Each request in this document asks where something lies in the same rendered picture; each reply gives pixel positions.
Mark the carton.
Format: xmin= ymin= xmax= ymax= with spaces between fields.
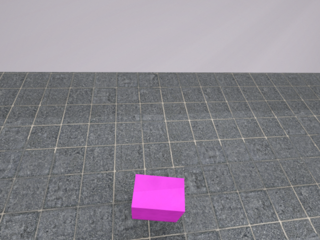
xmin=131 ymin=174 xmax=185 ymax=223

